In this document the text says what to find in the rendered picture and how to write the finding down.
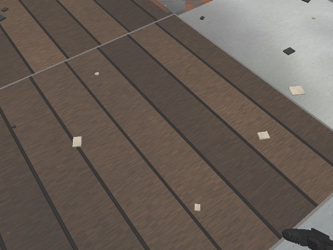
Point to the right robot hand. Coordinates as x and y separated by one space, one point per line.
314 239

